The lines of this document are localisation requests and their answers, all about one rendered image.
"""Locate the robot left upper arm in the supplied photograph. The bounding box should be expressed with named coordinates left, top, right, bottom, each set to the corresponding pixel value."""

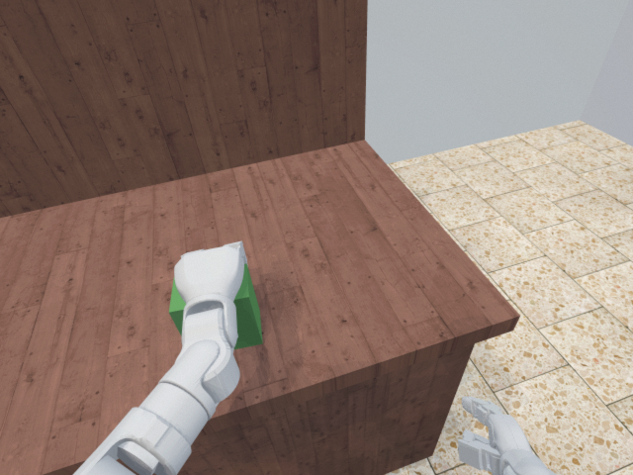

left=86, top=455, right=135, bottom=475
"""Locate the sponge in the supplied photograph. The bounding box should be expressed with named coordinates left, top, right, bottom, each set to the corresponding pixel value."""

left=169, top=263, right=263, bottom=349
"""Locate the robot left forearm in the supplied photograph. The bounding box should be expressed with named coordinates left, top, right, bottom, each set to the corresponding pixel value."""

left=73, top=294, right=240, bottom=475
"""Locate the table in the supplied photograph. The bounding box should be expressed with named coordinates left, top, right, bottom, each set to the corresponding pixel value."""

left=0, top=0, right=520, bottom=475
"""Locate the left robot hand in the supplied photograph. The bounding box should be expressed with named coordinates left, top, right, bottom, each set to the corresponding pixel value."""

left=174, top=241, right=248, bottom=337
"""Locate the right robot hand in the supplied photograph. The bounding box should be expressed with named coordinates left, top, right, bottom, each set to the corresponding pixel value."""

left=458, top=396, right=533, bottom=475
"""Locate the robot right forearm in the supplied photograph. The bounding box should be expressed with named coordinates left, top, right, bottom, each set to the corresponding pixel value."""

left=499, top=449, right=556, bottom=475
